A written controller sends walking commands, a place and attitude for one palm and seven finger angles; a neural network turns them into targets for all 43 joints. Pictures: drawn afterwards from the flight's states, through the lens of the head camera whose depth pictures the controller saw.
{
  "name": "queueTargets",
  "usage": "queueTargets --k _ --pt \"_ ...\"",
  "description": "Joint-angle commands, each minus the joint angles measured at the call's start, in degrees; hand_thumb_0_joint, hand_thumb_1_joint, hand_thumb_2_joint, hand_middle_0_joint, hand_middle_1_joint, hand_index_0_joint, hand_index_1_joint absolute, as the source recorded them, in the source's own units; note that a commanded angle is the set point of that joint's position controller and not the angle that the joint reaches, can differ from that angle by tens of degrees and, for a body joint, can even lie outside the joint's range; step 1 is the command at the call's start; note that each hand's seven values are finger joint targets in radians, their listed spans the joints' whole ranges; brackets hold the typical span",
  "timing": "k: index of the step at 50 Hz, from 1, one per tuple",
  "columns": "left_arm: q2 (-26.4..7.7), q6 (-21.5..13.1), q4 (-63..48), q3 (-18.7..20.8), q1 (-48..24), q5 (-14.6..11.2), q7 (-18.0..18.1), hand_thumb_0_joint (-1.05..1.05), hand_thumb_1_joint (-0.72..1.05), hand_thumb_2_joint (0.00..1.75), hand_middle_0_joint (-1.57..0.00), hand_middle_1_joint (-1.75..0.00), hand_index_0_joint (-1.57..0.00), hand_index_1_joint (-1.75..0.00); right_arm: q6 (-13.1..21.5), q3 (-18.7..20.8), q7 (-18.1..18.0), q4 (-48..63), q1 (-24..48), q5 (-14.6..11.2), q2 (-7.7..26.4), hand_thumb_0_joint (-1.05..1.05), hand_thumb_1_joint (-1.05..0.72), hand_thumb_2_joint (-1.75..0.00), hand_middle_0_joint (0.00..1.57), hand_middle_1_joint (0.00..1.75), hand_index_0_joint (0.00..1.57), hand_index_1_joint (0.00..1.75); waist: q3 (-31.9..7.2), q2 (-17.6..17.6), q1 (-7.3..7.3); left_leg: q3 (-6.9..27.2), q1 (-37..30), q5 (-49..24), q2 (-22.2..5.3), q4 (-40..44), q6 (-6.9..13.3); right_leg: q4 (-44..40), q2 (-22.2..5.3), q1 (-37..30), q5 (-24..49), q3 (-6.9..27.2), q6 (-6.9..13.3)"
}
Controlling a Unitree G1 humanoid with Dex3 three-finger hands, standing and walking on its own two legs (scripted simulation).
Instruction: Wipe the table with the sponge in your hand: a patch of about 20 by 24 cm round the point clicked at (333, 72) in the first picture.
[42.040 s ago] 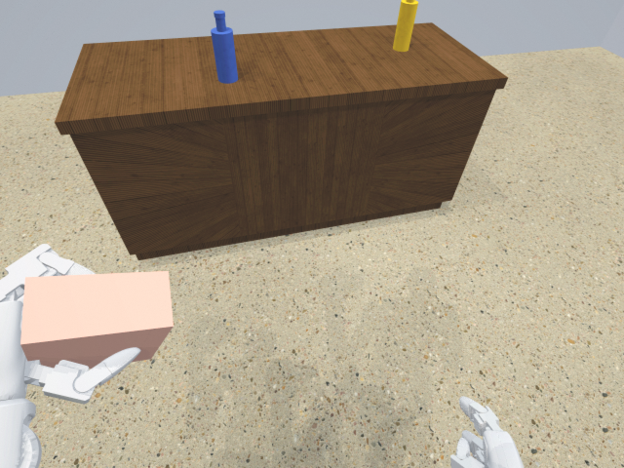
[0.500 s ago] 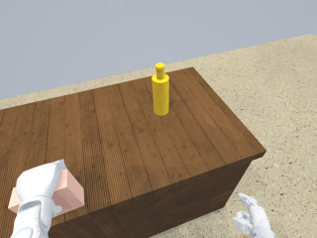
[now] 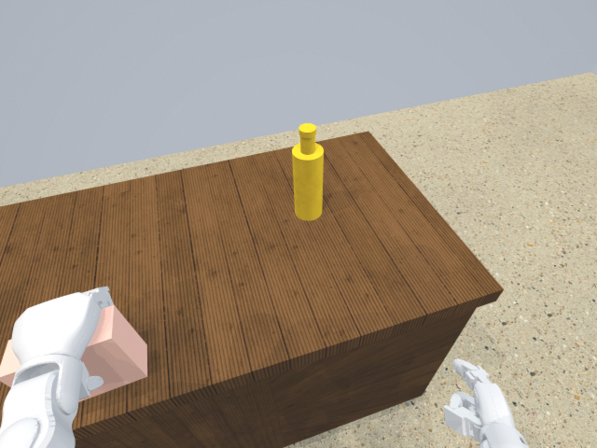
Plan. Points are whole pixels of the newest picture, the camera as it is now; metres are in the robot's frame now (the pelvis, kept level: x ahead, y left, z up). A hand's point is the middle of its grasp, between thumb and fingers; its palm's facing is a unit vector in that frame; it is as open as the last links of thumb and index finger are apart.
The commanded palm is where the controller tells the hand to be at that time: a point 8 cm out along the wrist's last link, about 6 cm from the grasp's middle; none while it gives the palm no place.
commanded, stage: lift the sponge slowly off the table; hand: left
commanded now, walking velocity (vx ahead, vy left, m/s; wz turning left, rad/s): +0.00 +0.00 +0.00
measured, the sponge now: (88, 365) +0.18 +0.34 +0.00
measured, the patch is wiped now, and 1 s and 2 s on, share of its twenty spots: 1.00 1.00 1.00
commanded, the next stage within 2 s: bring the sponge back beside the body in 0.84 s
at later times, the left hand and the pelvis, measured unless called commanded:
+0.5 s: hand (66, 338) +0.19 +0.34 +0.07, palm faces -0.01 -0.11 -0.99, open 9.5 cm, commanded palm +0.17 +0.33 +0.14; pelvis -0.01 +0.01 +0.00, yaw +1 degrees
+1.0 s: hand (74, 332) +0.19 +0.32 +0.08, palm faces -0.03 -0.11 -0.99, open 9.5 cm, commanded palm +0.17 +0.32 +0.15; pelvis -0.01 +0.00 +0.00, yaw +0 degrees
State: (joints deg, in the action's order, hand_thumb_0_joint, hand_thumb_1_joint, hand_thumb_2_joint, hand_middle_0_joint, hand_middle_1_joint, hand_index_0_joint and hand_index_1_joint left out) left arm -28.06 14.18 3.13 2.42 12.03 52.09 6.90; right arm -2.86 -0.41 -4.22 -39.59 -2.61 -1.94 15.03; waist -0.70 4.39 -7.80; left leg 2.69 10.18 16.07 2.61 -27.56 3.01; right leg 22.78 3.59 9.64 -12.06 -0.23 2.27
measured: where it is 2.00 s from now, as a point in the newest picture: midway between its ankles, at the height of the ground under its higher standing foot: outside the picture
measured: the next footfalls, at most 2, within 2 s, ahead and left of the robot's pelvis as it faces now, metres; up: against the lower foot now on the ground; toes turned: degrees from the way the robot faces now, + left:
none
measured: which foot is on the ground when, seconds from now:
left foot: down 0.00-1.00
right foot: down 0.00-1.00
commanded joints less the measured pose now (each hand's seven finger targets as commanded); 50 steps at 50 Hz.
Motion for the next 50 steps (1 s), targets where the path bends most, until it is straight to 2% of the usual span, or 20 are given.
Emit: queueTargets --k 1,5,8,11,15,18,21,22,25,28,29,31,33,34,38,42,44,46,48,50 --pt "-13.1 -1.0 -13.5 7.9 -7.8 1.1 2.9 0.0 0.1 1.3 -1.2 -1.6 -1.2 -1.6 3.2 2.3 0.3 9.2 10.2 0.1 6.3 0.0 -0.9 -0.9 0.2 0.3 0.2 0.3 -10.8 0.9 0.58 4.4 -2.9 -18.0 -1.1 3.7 -0.4 -2.1 -1.1 -3.6 10.9 4.7 3.1" --pt "-13.9 1.4 -13.9 9.6 -4.4 0.1 2.4 0.0 0.1 1.3 -1.2 -1.6 -1.2 -1.6 2.1 1.9 0.9 9.8 11.5 -0.2 6.4 0.0 -0.9 -0.9 0.2 0.3 0.2 0.3 -9.6 -2.3 -0.2 3.9 -1.2 -17.3 -1.0 4.6 -0.4 -2.1 -1.7 -5.3 12.1 5.0 2.9" --pt "-15.9 2.9 -15.8 11.6 -2.6 -0.5 1.9 0.0 0.1 1.3 -1.2 -1.6 -1.2 -1.6 1.4 1.7 1.1 10.2 12.8 -0.2 6.8 0.0 -0.9 -0.9 0.2 0.3 0.2 0.3 -9.4 -0.6 -0.77 4.0 -1.7 -17.6 -0.9 4.8 -0.4 -2.3 -1.8 -6.6 13.3 6.3 3.1" --pt "-15.6 3.5 -17.2 10.7 -3.6 -0.8 1.1 0.0 0.1 1.3 -1.2 -1.6 -1.2 -1.6 1.2 1.6 1.0 10.4 12.3 -0.3 6.7 0.0 -0.9 -0.9 0.2 0.3 0.2 0.3 -8.9 -0.3 -0.1 3.7 -2.1 -17.7 -1.0 4.7 0.0 -2.7 -2.0 -6.2 13.1 5.4 2.7" --pt "-17.2 2.3 -19.0 10.6 -8.4 -0.8 -0.1 0.0 0.1 1.3 -1.2 -1.6 -1.2 -1.6 2.0 1.2 0.3 10.3 12.1 -0.5 6.6 0.0 -0.9 -0.9 0.2 0.3 0.2 0.3 -8.0 2.5 0.93 4.3 -3.5 -15.8 -1.2 5.1 0.3 -3.8 -1.7 -4.6 8.9 5.2 2.7" --pt "-15.5 0.9 -20.1 8.0 -13.6 -1.0 -1.2 0.0 0.1 1.3 -1.2 -1.6 -1.2 -1.6 3.0 0.8 -0.4 10.4 12.6 -0.5 6.3 0.0 -0.9 -0.9 0.2 0.3 0.2 0.3 -6.5 2.9 1.98 5.0 -4.6 -12.8 -1.4 5.7 0.4 -4.9 -1.2 -2.5 5.3 5.5 2.7" --pt "-14.4 0.1 -18.7 6.3 -14.6 -0.8 -1.7 0.0 0.1 1.3 -1.2 -1.6 -1.2 -1.6 3.5 1.0 -0.7 9.9 11.5 -0.3 6.2 0.0 -0.9 -0.9 0.2 0.3 0.2 0.3 -6.5 2.1 1.95 4.9 -4.4 -11.6 -1.6 6.3 0.3 -5.1 -1.3 -2.2 3.9 4.2 2.5" --pt "-15.7 0.0 -18.5 7.3 -16.1 -0.3 -1.7 0.0 0.1 1.3 -1.2 -1.6 -1.2 -1.6 3.5 0.9 -0.7 9.6 11.3 -0.2 6.3 0.0 -0.9 -0.9 0.2 0.3 0.2 0.3 -6.6 1.4 1.83 5.1 -3.9 -11.5 -1.6 6.8 0.1 -5.0 -1.4 -2.6 3.9 4.2 2.5" --pt "-16.1 0.3 -19.7 7.8 -16.3 0.6 -1.3 0.0 0.1 1.3 -1.2 -1.6 -1.2 -1.6 3.7 0.7 -0.5 10.1 12.0 -0.1 5.9 0.0 -0.9 -0.9 0.2 0.3 0.2 0.3 -9.3 2.9 0.79 5.6 -4.0 -13.0 -1.7 7.5 -0.5 -3.8 -1.2 -4.8 5.0 4.0 2.9" --pt "-18.1 2.3 -19.8 10.5 -13.7 0.8 -1.2 0.0 0.1 1.3 -1.2 -1.6 -1.2 -1.6 3.0 0.6 0.1 10.2 13.3 -0.2 6.3 0.0 -0.9 -0.9 0.2 0.3 0.2 0.3 -10.1 3.3 -0.31 5.7 -3.5 -14.0 -1.7 8.3 -0.9 -3.7 -0.9 -7.2 6.1 5.3 3.4" --pt "-16.8 3.1 -20.1 9.5 -12.9 0.7 -1.2 0.0 0.1 1.3 -1.2 -1.6 -1.2 -1.6 2.8 0.5 0.3 10.7 13.2 -0.2 6.1 0.0 -0.9 -0.9 0.2 0.3 0.2 0.3 -10.7 2.8 -0.57 5.1 -2.9 -15.4 -1.6 8.1 -0.9 -3.3 -1.2 -8.1 7.3 4.1 3.2" --pt "-16.9 5.1 -18.1 9.8 -10.8 -0.1 -1.5 0.0 0.1 1.3 -1.2 -1.6 -1.2 -1.6 2.0 0.4 0.7 10.4 13.7 -0.3 6.5 0.0 -0.9 -0.9 0.2 0.3 0.2 0.3 -8.1 0.3 -0.58 4.8 -2.2 -15.6 -1.6 8.2 -1.1 -4.1 -1.4 -7.3 7.3 4.1 3.1" --pt "-18.3 6.9 -19.5 11.3 -10.3 -0.8 -2.0 0.0 0.1 1.3 -1.2 -1.6 -1.2 -1.6 1.5 0.2 1.1 10.7 15.1 -0.5 6.6 0.0 -0.9 -0.9 0.2 0.3 0.2 0.3 -8.2 1.6 -0.96 4.8 -2.5 -15.6 -1.6 8.4 -1.1 -4.2 -1.4 -7.9 7.5 5.6 3.3" --pt "-16.5 7.7 -20.1 9.5 -10.2 -1.2 -2.5 0.0 0.1 1.3 -1.2 -1.6 -1.2 -1.6 1.4 0.0 1.3 11.3 15.1 -0.5 6.5 0.0 -0.9 -0.9 0.2 0.3 0.2 0.3 -8.8 1.1 -0.94 4.2 -2.4 -16.4 -1.5 8.0 -0.9 -3.9 -1.7 -8.2 8.5 4.3 3.1" --pt "-16.7 9.3 -21.8 8.7 -10.0 -1.8 -4.7 0.0 0.1 1.3 -1.2 -1.6 -1.2 -1.6 1.5 -0.2 1.3 11.7 15.8 -0.8 6.7 0.0 -0.9 -0.9 0.2 0.3 0.2 0.3 -8.1 0.7 0.02 4.6 -3.5 -16.1 -1.5 7.8 -0.4 -4.5 -1.7 -7.3 8.6 5.5 3.0" --pt "-15.9 7.7 -21.7 6.2 -13.4 -1.0 -6.5 0.0 0.1 1.3 -1.2 -1.6 -1.2 -1.6 1.6 -0.4 0.6 11.5 13.9 -0.8 6.8 0.0 -0.9 -0.9 0.2 0.3 0.2 0.3 -7.2 -0.4 1.27 4.4 -4.0 -14.6 -1.7 7.4 0.2 -5.0 -1.9 -5.2 6.8 4.2 2.4" --pt "-17.1 5.5 -24.7 7.5 -13.5 -0.8 -6.2 0.0 0.1 1.3 -1.2 -1.6 -1.2 -1.6 2.6 -0.2 0.3 12.3 13.3 -0.5 6.4 0.0 -0.9 -0.9 0.2 0.3 0.2 0.3 -10.3 1.2 0.56 4.7 -5.3 -15.3 -1.6 6.8 0.6 -4.3 -1.6 -6.8 7.4 4.2 2.7" --pt "-18.8 3.6 -23.0 9.6 -12.6 -0.3 -5.7 0.0 0.1 1.3 -1.2 -1.6 -1.2 -1.6 2.6 0.0 0.0 11.2 12.2 -0.1 6.6 0.0 -0.9 -0.9 0.2 0.3 0.2 0.3 -10.4 0.2 0.54 4.3 -5.9 -17.1 -1.3 6.2 0.5 -4.5 -1.6 -7.2 9.6 4.6 2.8" --pt "-19.9 2.4 -25.8 10.7 -14.3 0.3 -4.9 0.0 0.1 1.3 -1.2 -1.6 -1.2 -1.6 3.0 -0.1 0.0 11.3 13.3 -0.1 6.4 0.0 -0.9 -0.9 0.2 0.3 0.2 0.3 -9.9 2.8 0.57 5.0 -6.0 -16.6 -1.4 6.4 0.3 -4.7 -1.1 -7.2 9.3 6.3 3.2" --pt "-19.3 2.1 -24.2 10.9 -13.3 0.4 -3.7 0.0 0.1 1.3 -1.2 -1.6 -1.2 -1.6 3.0 0.1 0.0 10.8 12.3 0.0 6.1 0.0 -0.9 -0.9 0.2 0.3 0.2 0.3 -9.2 2.3 0.33 4.5 -5.9 -17.8 -1.2 6.0 0.2 -4.8 -1.7 -6.8 10.1 5.6 3.1"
